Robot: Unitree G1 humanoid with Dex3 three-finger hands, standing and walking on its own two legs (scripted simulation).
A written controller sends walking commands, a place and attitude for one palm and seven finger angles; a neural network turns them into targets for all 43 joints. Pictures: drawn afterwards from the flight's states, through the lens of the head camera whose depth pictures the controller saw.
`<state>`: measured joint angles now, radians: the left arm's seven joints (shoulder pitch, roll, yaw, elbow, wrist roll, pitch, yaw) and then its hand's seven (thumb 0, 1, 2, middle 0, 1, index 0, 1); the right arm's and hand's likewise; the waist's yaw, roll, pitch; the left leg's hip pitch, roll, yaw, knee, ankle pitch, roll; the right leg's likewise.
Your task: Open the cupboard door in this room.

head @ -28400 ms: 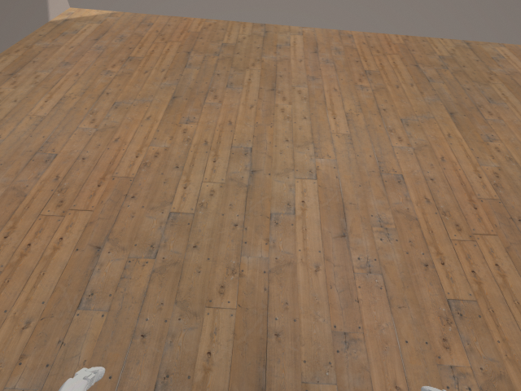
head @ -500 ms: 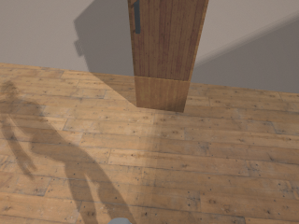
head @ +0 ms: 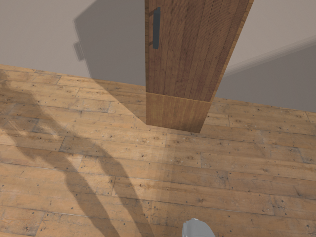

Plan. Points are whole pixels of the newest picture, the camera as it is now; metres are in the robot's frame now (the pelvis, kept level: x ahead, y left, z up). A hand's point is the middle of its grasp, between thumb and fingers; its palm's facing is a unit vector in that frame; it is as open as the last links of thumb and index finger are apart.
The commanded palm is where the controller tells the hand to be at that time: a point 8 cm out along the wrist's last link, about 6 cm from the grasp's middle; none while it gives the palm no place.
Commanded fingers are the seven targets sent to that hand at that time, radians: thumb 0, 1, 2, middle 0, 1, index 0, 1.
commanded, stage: turn to face it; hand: left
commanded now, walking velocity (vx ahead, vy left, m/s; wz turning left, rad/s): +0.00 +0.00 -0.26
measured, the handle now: (157, 28) +0.88 +0.07 +0.04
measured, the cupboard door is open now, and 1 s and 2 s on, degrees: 0 0 0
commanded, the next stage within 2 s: take the last steps up to it in 0.06 s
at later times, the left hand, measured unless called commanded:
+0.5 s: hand out of the picture +0.11 +0.15 -0.16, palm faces -0.01 -0.98 -0.21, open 7.3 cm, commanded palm none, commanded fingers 0.00 0.90 0.90 -0.20 -0.30 -0.20 -0.30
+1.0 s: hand (131, 162) +0.36 +0.12 -0.17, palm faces -0.15 -0.97 -0.21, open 7.4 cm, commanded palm none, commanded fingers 0.00 0.90 0.90 -0.20 -0.30 -0.20 -0.30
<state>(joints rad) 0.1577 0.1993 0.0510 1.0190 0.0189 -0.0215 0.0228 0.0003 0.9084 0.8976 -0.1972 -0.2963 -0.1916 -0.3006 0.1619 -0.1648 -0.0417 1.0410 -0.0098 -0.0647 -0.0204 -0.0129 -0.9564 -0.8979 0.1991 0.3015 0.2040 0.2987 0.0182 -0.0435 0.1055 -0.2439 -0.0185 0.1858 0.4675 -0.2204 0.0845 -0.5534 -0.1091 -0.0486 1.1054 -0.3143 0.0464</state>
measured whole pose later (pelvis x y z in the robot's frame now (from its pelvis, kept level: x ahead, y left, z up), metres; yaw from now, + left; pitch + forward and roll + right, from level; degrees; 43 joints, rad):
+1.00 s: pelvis +0.25 -0.06 -0.01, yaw -9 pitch +0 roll +2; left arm 0.15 0.19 0.06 1.02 0.02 -0.02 -0.03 0.00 0.91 0.90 -0.20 -0.30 -0.19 -0.30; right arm 0.41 -0.11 -0.04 1.15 -0.02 -0.04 -0.01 0.01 -0.91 -0.90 0.20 0.30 0.20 0.30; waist -0.04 0.00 0.08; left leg 0.00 0.08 0.18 0.41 -0.38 -0.06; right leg -0.46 -0.10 -0.11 0.64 -0.20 0.00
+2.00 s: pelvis +0.26 -0.08 +0.00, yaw -8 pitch -1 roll +1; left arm 0.17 0.19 0.03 1.08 0.01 0.02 0.01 0.00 0.91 0.90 -0.20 -0.30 -0.19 -0.30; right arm 0.27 -0.17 -0.06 1.11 -0.01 0.03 -0.02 0.00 -0.91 -0.90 0.20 0.30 0.20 0.30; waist -0.04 0.00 0.05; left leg -0.29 0.04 0.07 0.46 -0.16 -0.02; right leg -0.16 -0.04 -0.04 0.48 -0.29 0.01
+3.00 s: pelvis +0.23 -0.06 +0.00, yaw -6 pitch -4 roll -1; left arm 0.25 0.25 0.01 1.01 0.02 0.00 0.03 0.00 0.90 0.90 -0.20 -0.30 -0.20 -0.30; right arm 0.21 -0.21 -0.01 1.00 -0.02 0.00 -0.01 0.01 -0.91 -0.90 0.20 0.30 0.20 0.30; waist 0.01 -0.01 -0.01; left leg -0.21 0.02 0.05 0.52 -0.25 0.02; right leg -0.15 -0.04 -0.07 0.49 -0.27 0.02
